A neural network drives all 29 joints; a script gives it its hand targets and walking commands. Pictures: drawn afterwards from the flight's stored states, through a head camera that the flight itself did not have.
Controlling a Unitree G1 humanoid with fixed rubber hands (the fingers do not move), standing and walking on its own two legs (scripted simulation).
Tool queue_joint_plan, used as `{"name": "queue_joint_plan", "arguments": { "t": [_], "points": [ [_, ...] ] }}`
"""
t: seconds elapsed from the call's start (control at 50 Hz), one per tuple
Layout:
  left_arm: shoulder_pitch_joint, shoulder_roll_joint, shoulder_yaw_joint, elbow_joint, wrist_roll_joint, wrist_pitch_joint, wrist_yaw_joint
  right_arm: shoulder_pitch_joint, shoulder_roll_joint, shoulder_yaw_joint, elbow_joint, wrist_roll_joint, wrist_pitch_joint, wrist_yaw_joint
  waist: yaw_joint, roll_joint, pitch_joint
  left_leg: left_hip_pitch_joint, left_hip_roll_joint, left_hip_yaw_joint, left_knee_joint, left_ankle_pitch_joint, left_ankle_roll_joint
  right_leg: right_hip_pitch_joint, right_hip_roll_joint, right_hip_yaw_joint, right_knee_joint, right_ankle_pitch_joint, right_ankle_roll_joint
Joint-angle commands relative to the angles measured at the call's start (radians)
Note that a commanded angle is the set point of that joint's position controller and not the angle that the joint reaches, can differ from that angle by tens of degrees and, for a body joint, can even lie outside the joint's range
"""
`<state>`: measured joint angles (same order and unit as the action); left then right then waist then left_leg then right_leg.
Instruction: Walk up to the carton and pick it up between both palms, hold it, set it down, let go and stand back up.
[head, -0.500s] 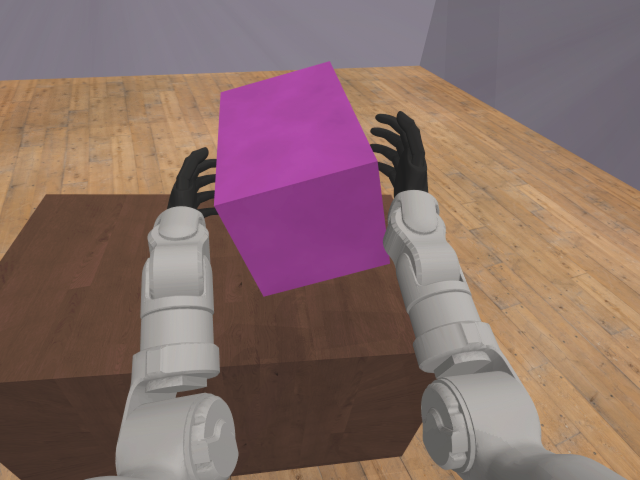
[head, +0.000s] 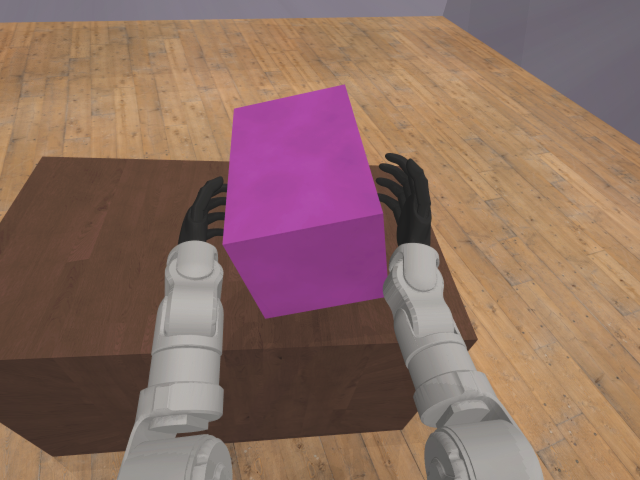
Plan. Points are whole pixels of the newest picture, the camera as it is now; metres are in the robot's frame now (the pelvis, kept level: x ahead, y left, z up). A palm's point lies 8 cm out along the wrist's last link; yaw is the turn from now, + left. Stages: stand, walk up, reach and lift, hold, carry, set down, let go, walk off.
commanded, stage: set down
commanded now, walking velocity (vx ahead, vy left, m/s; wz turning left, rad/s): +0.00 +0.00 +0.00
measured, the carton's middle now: (306, 196) +0.48 +0.01 +0.10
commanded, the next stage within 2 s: none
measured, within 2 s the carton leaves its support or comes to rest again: neither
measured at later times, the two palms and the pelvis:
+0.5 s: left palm (209, 255) +0.37 +0.14 +0.08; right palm (414, 237) +0.37 -0.12 +0.13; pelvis +0.01 +0.00 +0.00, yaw +0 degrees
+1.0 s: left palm (208, 264) +0.38 +0.14 +0.05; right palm (403, 250) +0.38 -0.12 +0.09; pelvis +0.02 +0.00 +0.00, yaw +0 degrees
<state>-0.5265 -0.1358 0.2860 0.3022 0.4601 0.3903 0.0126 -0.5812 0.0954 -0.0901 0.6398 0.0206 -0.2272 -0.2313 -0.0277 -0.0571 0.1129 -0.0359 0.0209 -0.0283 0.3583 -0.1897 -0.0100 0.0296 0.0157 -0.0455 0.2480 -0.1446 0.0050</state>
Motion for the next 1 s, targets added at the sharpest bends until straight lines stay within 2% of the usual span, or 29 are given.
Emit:
{"name": "queue_joint_plan", "arguments": {
  "t": [0.0,0.12,0.18,0.36,0.48,0.64,0.98],
  "points": [
    [-0.495,-0.502,-0.415,-0.114,-0.107,-0.119,-0.171,-0.502,0.445,0.331,-0.116,-0.084,-0.022,0.122,-0.020,0.027,-0.437,0.153,-0.036,0.105,-0.069,0.260,-0.029,0.226,-0.005,-0.069,0.014,0.343,0.038],
    [-0.522,-0.469,-0.312,-0.030,-0.057,-0.110,-0.194,-0.499,0.412,0.202,-0.007,-0.152,-0.014,0.160,-0.012,0.046,-0.321,0.121,-0.030,0.129,-0.121,0.118,-0.007,0.128,-0.006,-0.089,-0.027,0.096,0.031],
    [-0.559,-0.479,-0.309,-0.018,-0.055,-0.131,-0.186,-0.517,0.418,0.168,0.022,-0.171,-0.035,0.178,0.000,0.068,-0.326,0.097,-0.029,0.137,-0.127,0.110,-0.006,0.102,-0.003,-0.096,-0.029,0.053,0.024],
    [-0.649,-0.534,-0.348,0.036,-0.089,-0.263,-0.129,-0.544,0.484,0.159,0.081,-0.197,-0.110,0.200,0.004,0.081,-0.464,0.052,-0.032,0.131,-0.088,0.203,-0.013,0.123,-0.006,-0.080,0.001,0.204,0.016],
    [-0.612,-0.528,-0.298,0.108,-0.062,-0.304,-0.125,-0.490,0.496,0.127,0.165,-0.226,-0.117,0.204,0.012,0.072,-0.425,0.029,-0.029,0.137,-0.099,0.200,-0.010,0.125,-0.012,-0.073,0.004,0.242,0.019],
    [-0.632,-0.559,-0.304,0.143,-0.071,-0.373,-0.103,-0.498,0.528,0.113,0.195,-0.245,-0.158,0.207,0.013,0.090,-0.486,0.032,-0.023,0.135,-0.071,0.292,-0.025,0.108,-0.003,-0.072,0.015,0.321,0.011],
    [-0.599,-0.542,-0.230,0.265,-0.033,-0.467,-0.083,-0.468,0.531,0.003,0.298,-0.327,-0.206,0.222,0.032,0.103,-0.457,0.010,-0.011,0.144,-0.065,0.318,-0.033,0.023,0.011,-0.083,-0.004,0.257,-0.005]
  ]
}}
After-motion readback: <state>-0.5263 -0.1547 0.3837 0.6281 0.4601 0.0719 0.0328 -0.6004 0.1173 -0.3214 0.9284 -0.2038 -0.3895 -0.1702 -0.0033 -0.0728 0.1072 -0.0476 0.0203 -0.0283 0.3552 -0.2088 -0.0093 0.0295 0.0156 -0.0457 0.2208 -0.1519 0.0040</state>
